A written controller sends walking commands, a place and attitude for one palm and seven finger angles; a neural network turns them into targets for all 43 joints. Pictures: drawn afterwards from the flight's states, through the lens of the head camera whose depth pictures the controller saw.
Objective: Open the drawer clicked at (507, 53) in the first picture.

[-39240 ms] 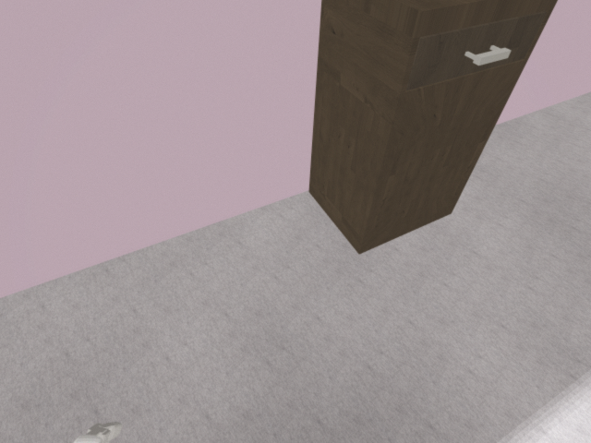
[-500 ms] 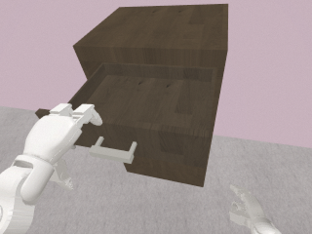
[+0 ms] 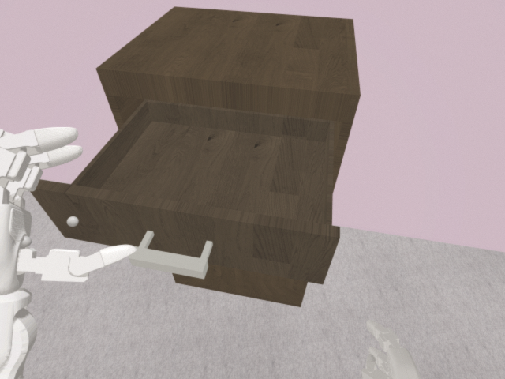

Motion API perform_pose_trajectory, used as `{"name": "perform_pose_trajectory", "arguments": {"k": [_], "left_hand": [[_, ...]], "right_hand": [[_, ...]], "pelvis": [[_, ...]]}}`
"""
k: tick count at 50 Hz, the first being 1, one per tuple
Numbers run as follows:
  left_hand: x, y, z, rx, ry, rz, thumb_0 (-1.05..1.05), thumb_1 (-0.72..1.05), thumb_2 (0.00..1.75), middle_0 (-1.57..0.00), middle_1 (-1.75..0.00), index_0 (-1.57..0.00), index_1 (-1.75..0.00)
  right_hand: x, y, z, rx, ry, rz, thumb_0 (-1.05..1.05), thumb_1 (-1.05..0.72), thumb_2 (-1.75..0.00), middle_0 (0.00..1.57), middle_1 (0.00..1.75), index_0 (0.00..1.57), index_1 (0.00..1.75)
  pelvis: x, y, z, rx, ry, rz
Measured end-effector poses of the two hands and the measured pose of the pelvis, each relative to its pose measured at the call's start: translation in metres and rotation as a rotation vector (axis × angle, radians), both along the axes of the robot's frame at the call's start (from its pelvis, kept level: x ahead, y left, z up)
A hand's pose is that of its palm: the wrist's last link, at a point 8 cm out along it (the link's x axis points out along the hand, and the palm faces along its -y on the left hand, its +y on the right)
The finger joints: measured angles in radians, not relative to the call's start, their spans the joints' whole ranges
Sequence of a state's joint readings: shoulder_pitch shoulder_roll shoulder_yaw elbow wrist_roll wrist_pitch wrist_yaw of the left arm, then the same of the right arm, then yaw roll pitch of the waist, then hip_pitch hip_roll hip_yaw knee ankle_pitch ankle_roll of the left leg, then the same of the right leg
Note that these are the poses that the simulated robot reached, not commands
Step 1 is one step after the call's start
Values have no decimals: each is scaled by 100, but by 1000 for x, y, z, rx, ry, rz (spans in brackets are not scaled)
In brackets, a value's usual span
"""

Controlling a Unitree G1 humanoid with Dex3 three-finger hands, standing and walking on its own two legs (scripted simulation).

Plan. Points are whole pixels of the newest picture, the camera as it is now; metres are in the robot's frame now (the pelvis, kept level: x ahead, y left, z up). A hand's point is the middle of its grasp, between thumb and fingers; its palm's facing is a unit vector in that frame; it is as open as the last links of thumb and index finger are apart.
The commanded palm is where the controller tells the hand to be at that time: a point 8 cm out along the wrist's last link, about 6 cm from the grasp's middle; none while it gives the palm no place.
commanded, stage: draw the hand back to the body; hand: left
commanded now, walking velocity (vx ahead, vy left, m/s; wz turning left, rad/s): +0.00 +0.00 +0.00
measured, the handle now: (173, 251) +0.29 +0.17 +0.05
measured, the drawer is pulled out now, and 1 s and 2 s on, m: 0.29 0.29 0.29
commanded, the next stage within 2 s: step back with the hand held close in 0.62 s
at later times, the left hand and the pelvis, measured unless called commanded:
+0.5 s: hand (42, 236) +0.19 +0.23 +0.23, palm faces +0.47 -0.80 -0.37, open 8.1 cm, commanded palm +0.13 +0.27 +0.24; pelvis +0.00 -0.01 +0.00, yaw +1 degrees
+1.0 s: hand (65, 252) +0.19 +0.22 +0.21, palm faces +0.37 -0.80 -0.48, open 7.4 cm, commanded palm +0.11 +0.27 +0.24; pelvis -0.02 -0.01 +0.00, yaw +0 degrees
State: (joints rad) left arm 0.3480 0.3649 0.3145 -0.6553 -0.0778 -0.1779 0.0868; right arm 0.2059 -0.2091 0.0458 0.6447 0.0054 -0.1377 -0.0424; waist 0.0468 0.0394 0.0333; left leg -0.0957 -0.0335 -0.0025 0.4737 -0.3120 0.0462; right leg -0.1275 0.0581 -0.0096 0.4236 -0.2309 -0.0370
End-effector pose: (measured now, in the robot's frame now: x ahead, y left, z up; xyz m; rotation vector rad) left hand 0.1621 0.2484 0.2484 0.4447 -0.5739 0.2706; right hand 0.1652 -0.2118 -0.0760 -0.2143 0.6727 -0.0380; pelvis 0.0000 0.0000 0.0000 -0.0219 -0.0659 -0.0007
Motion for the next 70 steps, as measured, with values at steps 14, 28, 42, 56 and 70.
{"name": "perform_pose_trajectory", "arguments": {"k": [14, 28, 42, 56, 70], "left_hand": [[-3, 17, -12, 15, 124, 87, 0, 34, 66, -25, -65, -25, -66], [-19, 18, -10, -14, 102, 163, 0, 78, 85, -22, -37, -22, -37], [-21, 12, 4, 108, 65, 167, 1, 88, 89, -22, -31, -21, -31], [-33, 13, -23, 165, 141, 47, 1, 88, 89, -22, -30, -21, -31], [-89, 8, -10, 84, -25, 90, 1, 88, 89, -22, -30, -21, -31]], "right_hand": [[26, -2, 4, 23, -28, -18, 2, -91, -90, 20, 30, 21, 30], [33, -1, 6, 34, -48, 14, 2, -91, -90, 20, 30, 21, 30], [6, -23, 0, 11, -2, -36, 2, -91, -90, 20, 30, 21, 30], [-62, -44, 3, -106, 74, -188, 2, -91, -90, 20, 30, 21, 30], [-117, -40, -12, -19, 59, -165, 2, -91, -90, 20, 30, 21, 30]], "pelvis": [[7, 0, 1, 1, 28, -3], [2, -10, 1, 4, 12, 14], [-9, -18, 0, -6, 49, 15], [-36, -3, -9, 21, 105, -9], [-86, -15, -12, 14, 74, 0]]}}
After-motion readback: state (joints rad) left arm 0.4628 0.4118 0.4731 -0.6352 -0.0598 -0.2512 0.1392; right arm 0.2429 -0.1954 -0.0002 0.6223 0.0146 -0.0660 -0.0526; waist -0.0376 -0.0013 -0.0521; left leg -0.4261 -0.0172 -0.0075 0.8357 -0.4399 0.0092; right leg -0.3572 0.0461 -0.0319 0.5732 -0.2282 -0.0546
